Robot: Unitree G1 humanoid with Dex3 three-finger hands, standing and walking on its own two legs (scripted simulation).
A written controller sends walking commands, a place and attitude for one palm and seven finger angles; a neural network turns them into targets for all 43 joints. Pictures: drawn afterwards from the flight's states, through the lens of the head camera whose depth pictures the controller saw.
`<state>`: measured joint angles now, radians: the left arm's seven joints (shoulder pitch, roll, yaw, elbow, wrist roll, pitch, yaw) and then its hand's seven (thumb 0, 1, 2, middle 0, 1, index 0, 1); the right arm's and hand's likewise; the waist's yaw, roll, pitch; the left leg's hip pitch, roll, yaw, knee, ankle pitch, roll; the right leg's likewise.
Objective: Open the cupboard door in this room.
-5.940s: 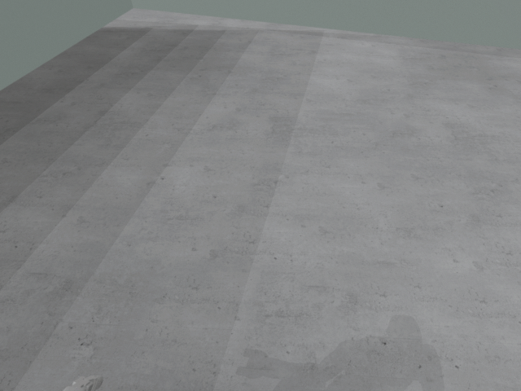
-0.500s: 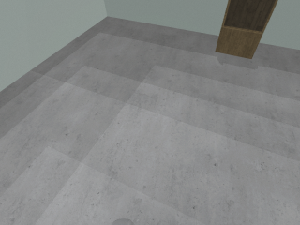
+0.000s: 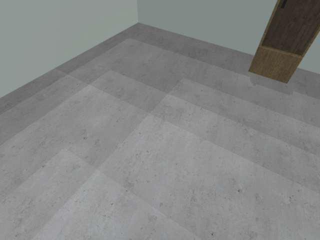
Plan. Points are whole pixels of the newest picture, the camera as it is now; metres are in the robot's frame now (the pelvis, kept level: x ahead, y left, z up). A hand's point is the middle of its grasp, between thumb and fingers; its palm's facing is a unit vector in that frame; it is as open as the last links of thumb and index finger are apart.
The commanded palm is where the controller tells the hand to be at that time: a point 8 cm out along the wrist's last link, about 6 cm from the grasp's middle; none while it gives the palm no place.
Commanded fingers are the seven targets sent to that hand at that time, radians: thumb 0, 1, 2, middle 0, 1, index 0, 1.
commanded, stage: stand and wait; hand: left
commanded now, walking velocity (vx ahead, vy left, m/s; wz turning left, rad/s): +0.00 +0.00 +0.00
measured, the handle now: out of the picture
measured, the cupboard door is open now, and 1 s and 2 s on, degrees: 0 0 0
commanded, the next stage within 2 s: turn or walk to find it in 0.28 s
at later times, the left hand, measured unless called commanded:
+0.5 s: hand out of the picture -0.02 +0.14 -0.17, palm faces +0.07 -0.98 -0.19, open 7.4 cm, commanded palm none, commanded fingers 0.00 0.90 0.90 -0.20 -0.30 -0.20 -0.30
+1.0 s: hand out of the picture -0.03 +0.14 -0.18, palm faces +0.04 -0.99 -0.16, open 7.4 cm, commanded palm none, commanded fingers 0.00 0.90 0.90 -0.20 -0.30 -0.20 -0.30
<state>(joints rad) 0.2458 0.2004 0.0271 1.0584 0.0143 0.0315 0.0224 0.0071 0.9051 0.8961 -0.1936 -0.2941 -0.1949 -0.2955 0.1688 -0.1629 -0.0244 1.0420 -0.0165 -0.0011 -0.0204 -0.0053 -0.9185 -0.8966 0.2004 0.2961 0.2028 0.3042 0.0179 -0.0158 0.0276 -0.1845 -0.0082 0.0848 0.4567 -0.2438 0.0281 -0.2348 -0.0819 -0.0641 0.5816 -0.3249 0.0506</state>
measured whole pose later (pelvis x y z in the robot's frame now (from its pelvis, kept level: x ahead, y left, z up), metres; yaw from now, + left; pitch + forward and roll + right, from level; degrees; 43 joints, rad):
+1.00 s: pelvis -0.01 -0.02 +0.00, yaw -2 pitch -1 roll +0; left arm 0.31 0.12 0.02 1.14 0.02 0.02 0.02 0.01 0.90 0.90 -0.20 -0.29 -0.20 -0.30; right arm 0.27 -0.14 -0.02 1.13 -0.01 0.00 -0.04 0.00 -0.91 -0.90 0.20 0.30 0.20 0.30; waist 0.01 0.00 0.03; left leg -0.22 0.05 0.09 0.47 -0.24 -0.01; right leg -0.22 -0.02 -0.06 0.47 -0.23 -0.01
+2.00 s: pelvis +0.00 -0.02 +0.01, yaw -1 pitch -2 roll +0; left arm 0.22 0.24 0.03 1.12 0.01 0.00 0.02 0.01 0.90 0.90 -0.20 -0.29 -0.20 -0.30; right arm 0.19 -0.26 -0.02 1.12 -0.02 -0.01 -0.02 0.00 -0.90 -0.90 0.20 0.30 0.20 0.30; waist 0.02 0.01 0.04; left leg -0.16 0.05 0.08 0.40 -0.21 -0.02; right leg -0.17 -0.02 -0.07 0.40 -0.21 -0.01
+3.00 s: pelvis -0.01 -0.01 +0.00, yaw +7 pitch +1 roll +0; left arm 0.19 0.21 0.03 1.03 0.01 0.03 0.02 0.01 0.90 0.90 -0.20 -0.29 -0.20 -0.30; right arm 0.19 -0.17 -0.02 1.03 -0.03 0.00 -0.02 0.00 -0.90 -0.90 0.20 0.30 0.20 0.30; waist 0.00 0.00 0.06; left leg -0.28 -0.02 -0.04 0.48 -0.22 0.02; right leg -0.33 -0.03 -0.05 0.81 -0.49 0.03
